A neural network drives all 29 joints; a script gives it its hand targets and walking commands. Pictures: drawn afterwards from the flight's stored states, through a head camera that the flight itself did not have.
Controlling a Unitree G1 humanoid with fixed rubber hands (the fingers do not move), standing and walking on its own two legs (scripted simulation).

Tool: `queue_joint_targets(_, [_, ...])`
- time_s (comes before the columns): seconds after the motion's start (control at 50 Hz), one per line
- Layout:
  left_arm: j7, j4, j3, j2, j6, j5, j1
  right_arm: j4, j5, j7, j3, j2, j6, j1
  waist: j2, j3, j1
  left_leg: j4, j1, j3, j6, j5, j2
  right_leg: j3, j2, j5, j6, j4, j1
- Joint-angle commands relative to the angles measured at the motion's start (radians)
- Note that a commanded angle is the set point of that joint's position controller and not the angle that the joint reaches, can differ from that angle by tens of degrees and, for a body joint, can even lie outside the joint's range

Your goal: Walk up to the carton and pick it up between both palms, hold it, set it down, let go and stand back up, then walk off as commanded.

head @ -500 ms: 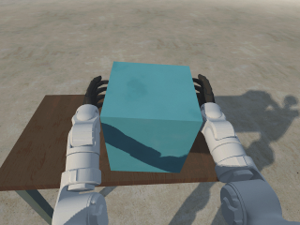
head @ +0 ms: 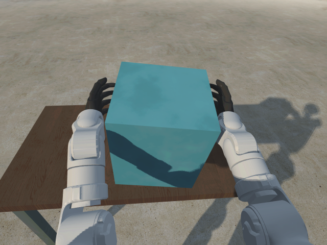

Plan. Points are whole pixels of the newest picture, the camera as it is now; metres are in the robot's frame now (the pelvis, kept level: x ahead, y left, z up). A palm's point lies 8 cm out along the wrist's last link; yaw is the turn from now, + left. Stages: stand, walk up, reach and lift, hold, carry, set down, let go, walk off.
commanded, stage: reach and lift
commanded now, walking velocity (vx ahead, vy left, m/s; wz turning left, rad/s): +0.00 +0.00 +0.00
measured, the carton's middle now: (159, 128) +0.39 +0.03 +0.12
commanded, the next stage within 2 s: hold in 0.54 s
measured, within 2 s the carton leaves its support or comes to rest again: neither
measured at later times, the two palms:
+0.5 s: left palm (95, 111) +0.36 +0.17 +0.20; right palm (226, 113) +0.37 -0.13 +0.19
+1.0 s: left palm (93, 113) +0.35 +0.17 +0.21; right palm (229, 112) +0.36 -0.13 +0.20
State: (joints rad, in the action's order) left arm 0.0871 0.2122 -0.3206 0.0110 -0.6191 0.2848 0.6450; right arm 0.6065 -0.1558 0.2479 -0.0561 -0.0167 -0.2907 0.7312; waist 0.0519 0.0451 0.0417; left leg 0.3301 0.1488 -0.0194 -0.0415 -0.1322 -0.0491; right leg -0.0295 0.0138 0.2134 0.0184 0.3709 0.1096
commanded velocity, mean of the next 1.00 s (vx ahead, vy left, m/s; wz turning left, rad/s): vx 0.00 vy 0.00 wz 0.00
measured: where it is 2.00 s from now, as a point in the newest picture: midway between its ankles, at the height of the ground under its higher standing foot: outside the picture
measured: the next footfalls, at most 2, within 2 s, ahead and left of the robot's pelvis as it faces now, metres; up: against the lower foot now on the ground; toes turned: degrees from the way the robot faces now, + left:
none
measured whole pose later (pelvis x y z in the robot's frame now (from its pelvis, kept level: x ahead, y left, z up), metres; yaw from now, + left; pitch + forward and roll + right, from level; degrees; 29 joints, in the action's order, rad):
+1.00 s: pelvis -0.01 +0.00 +0.00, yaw +0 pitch -5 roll +0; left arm 0.10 0.03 -0.32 -0.03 -0.80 0.34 0.61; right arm 0.49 -0.20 0.24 -0.03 -0.03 -0.42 0.71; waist 0.05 0.02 0.07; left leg 0.34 0.11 -0.02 -0.04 -0.13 -0.05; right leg -0.03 0.01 0.21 0.02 0.37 0.07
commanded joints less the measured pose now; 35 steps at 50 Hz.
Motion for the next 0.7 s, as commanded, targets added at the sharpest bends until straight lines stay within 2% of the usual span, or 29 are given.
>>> queue_joint_targets(0.0, [0.138,-0.043,0.415,-0.461,-0.017,-0.086,0.508,-0.266,-0.071,-0.08,0.354,0.523,0.022,0.686,-0.012,0.235,0.08,-0.03,-0.18,-0.044,0.048,0.076,0.116,-0.032,-0.002,-0.362,-0.135,-0.088,-0.212])
queue_joint_targets(0.02, [0.151,-0.018,0.355,-0.43,-0.021,-0.071,0.483,-0.261,-0.057,-0.085,0.345,0.518,0.013,0.648,0.026,0.214,0.066,-0.036,-0.161,-0.049,0.064,0.028,0.114,-0.026,-0.009,-0.288,-0.137,-0.103,-0.202])
queue_joint_targets(0.06, [0.162,-0.032,0.357,-0.439,-0.033,-0.068,0.532,-0.24,-0.037,-0.095,0.296,0.514,0.014,0.695,-0.015,0.205,0.076,-0.053,-0.189,-0.056,0.064,0.005,0.107,-0.041,0.002,-0.207,-0.128,-0.109,-0.129])
queue_joint_targets(0.08, [0.162,-0.007,0.327,-0.405,-0.031,-0.068,0.535,-0.2,-0.018,-0.099,0.287,0.517,0.006,0.665,0.029,0.181,0.071,-0.062,-0.196,-0.063,0.074,-0.015,0.101,-0.042,0.0,-0.17,-0.128,-0.118,-0.13])
queue_joint_targets(0.1, [0.162,-0.043,0.337,-0.413,-0.023,-0.071,0.558,-0.231,-0.046,-0.1,0.322,0.543,0.015,0.699,0.02,0.207,0.046,-0.058,-0.182,-0.07,0.081,-0.004,0.105,-0.026,-0.006,-0.217,-0.133,-0.115,-0.154])
queue_joint_targets(0.12, [0.153,-0.086,0.368,-0.429,-0.015,-0.1,0.6,-0.279,-0.045,-0.104,0.343,0.551,0.029,0.746,0.012,0.269,0.043,-0.046,-0.188,-0.059,0.069,0.032,0.106,-0.036,0.0,-0.242,-0.13,-0.097,-0.16])
queue_joint_targets(0.14, [0.141,-0.15,0.436,-0.465,-0.022,-0.115,0.535,-0.349,-0.088,-0.102,0.392,0.548,0.03,0.727,-0.021,0.335,0.062,-0.027,-0.225,-0.054,0.062,0.122,0.106,-0.037,0.001,-0.344,-0.13,-0.083,-0.19])
queue_joint_targets(0.16, [0.129,-0.128,0.434,-0.461,-0.025,-0.118,0.545,-0.369,-0.111,-0.097,0.394,0.54,0.033,0.761,-0.037,0.307,0.04,-0.017,-0.213,-0.046,0.047,0.158,0.107,-0.035,0.008,-0.386,-0.123,-0.079,-0.191])
queue_joint_targets(0.18, [0.134,-0.111,0.432,-0.474,-0.025,-0.122,0.55,-0.365,-0.093,-0.09,0.383,0.531,0.028,0.742,-0.03,0.305,0.067,-0.011,-0.212,-0.04,0.044,0.137,0.108,-0.032,0.013,-0.356,-0.116,-0.085,-0.209])
queue_joint_targets(0.2, [0.135,-0.139,0.428,-0.468,-0.024,-0.123,0.557,-0.374,-0.106,-0.09,0.41,0.574,0.028,0.734,0.013,0.316,0.046,-0.016,-0.213,-0.047,0.049,0.154,0.102,-0.035,0.014,-0.389,-0.126,-0.079,-0.225])
queue_joint_targets(0.22, [0.134,-0.144,0.455,-0.475,-0.014,-0.136,0.607,-0.338,-0.087,-0.09,0.382,0.575,0.019,0.733,-0.012,0.308,0.071,-0.024,-0.205,-0.04,0.052,0.101,0.109,-0.031,0.013,-0.325,-0.124,-0.091,-0.208])
queue_joint_targets(0.24, [0.127,-0.203,0.467,-0.479,-0.019,-0.151,0.576,-0.484,-0.127,-0.093,0.442,0.587,0.031,0.768,0.004,0.434,0.037,-0.002,-0.224,-0.041,0.053,0.181,0.108,-0.025,0.019,-0.394,-0.122,-0.076,-0.264])
queue_joint_targets(0.26, [0.117,-0.169,0.495,-0.482,-0.029,-0.149,0.526,-0.429,-0.131,-0.088,0.427,0.543,0.015,0.744,-0.019,0.379,0.077,-0.003,-0.23,-0.042,0.037,0.185,0.111,-0.037,0.015,-0.439,-0.122,-0.075,-0.244])
queue_joint_targets(0.28, [0.126,-0.11,0.433,-0.456,-0.045,-0.112,0.464,-0.363,-0.116,-0.083,0.406,0.518,-0.01,0.664,-0.02,0.268,0.074,-0.006,-0.213,-0.04,0.038,0.145,0.107,-0.026,0.008,-0.408,-0.123,-0.087,-0.236])
queue_joint_targets(0.3, [0.137,-0.144,0.442,-0.463,-0.056,-0.109,0.487,-0.37,-0.111,-0.084,0.401,0.52,-0.004,0.662,-0.008,0.28,0.07,-0.015,-0.204,-0.046,0.045,0.141,0.113,-0.028,0.003,-0.422,-0.128,-0.08,-0.226])
queue_joint_targets(0.32, [0.144,-0.109,0.387,-0.43,-0.072,-0.07,0.442,-0.319,-0.106,-0.073,0.384,0.489,-0.024,0.615,-0.012,0.206,0.064,-0.027,-0.202,-0.049,0.044,0.111,0.107,-0.025,0.008,-0.366,-0.128,-0.09,-0.216])
queue_joint_targets(0.34, [0.163,-0.078,0.367,-0.422,-0.087,-0.068,0.437,-0.295,-0.084,-0.075,0.374,0.48,-0.037,0.625,0.026,0.171,0.073,-0.041,-0.209,-0.053,0.059,0.049,0.097,-0.027,0.003,-0.286,-0.137,-0.109,-0.192])
queue_joint_targets(0.36, [0.163,-0.132,0.373,-0.415,-0.082,-0.066,0.517,-0.252,-0.073,-0.09,0.344,0.488,-0.038,0.631,-0.018,0.185,0.071,-0.05,-0.183,-0.058,0.058,0.01,0.103,-0.031,0.005,-0.214,-0.126,-0.105,-0.162])
queue_joint_targets(0.38, [0.156,-0.171,0.402,-0.44,-0.091,-0.084,0.496,-0.294,-0.086,-0.09,0.363,0.508,-0.031,0.622,-0.02,0.228,0.072,-0.05,-0.206,-0.056,0.055,0.062,0.097,-0.028,0.013,-0.259,-0.125,-0.105,-0.17])
queue_joint_targets(0.4, [0.152,-0.148,0.425,-0.45,-0.09,-0.093,0.521,-0.285,-0.082,-0.097,0.341,0.489,-0.037,0.664,-0.041,0.195,0.084,-0.057,-0.206,-0.049,0.053,0.048,0.088,-0.037,0.024,-0.178,-0.109,-0.112,-0.126])
queue_joint_targets(0.42, [0.152,-0.148,0.433,-0.459,-0.092,-0.104,0.542,-0.329,-0.083,-0.103,0.342,0.497,-0.03,0.703,-0.022,0.224,0.091,-0.046,-0.194,-0.05,0.054,0.033,0.096,-0.039,0.019,-0.153,-0.107,-0.117,-0.143])
queue_joint_targets(0.44, [0.138,-0.224,0.482,-0.476,-0.088,-0.134,0.553,-0.434,-0.108,-0.103,0.392,0.518,-0.014,0.734,-0.037,0.326,0.068,-0.028,-0.213,-0.045,0.051,0.117,0.099,-0.038,0.022,-0.256,-0.109,-0.089,-0.181])
queue_joint_targets(0.48, [0.129,-0.287,0.514,-0.505,-0.086,-0.161,0.499,-0.517,-0.159,-0.086,0.461,0.537,-0.024,0.71,-0.02,0.415,0.077,0.007,-0.257,-0.034,0.037,0.249,0.106,-0.028,0.025,-0.45,-0.116,-0.071,-0.272])
queue_joint_targets(0.5, [0.132,-0.237,0.501,-0.477,-0.089,-0.145,0.494,-0.532,-0.167,-0.075,0.472,0.527,-0.034,0.716,-0.028,0.359,0.063,0.008,-0.218,-0.04,0.039,0.189,0.113,-0.017,0.011,-0.448,-0.131,-0.074,-0.272])
queue_joint_targets(0.52, [0.128,-0.266,0.523,-0.498,-0.086,-0.161,0.555,-0.534,-0.158,-0.077,0.445,0.523,-0.029,0.749,-0.038,0.372,0.088,0.004,-0.201,-0.036,0.036,0.165,0.114,-0.028,0.017,-0.419,-0.122,-0.069,-0.246])
queue_joint_targets(0.56, [0.126,-0.202,0.45,-0.452,-0.107,-0.112,0.46,-0.428,-0.146,-0.086,0.438,0.508,-0.057,0.659,-0.019,0.256,0.054,-0.015,-0.194,-0.022,0.045,0.116,0.11,-0.011,0.001,-0.375,-0.128,-0.087,-0.202])
queue_joint_targets(0.6, [0.152,-0.075,0.353,-0.418,-0.141,-0.034,0.47,-0.272,-0.078,-0.104,0.346,0.478,-0.085,0.657,0.001,0.107,0.048,-0.071,-0.182,-0.059,0.069,-0.05,0.102,-0.043,0.018,-0.084,-0.114,-0.135,-0.093])
queue_joint_targets(0.64, [0.15,-0.135,0.358,-0.403,-0.146,-0.054,0.504,-0.276,-0.074,-0.105,0.315,0.459,-0.084,0.642,-0.02,0.165,0.069,-0.062,-0.201,-0.061,0.075,-0.034,0.097,-0.028,0.02,-0.069,-0.107,-0.136,-0.089])
queue_joint_targets(0.68, [0.137,-0.252,0.451,-0.471,-0.123,-0.112,0.548,-0.409,-0.11,-0.109,0.391,0.514,-0.047,0.713,-0.019,0.298,0.056,-0.038,-0.234,-0.059,0.053,0.096,0.099,-0.041,0.029,-0.205,-0.108,-0.101,-0.159])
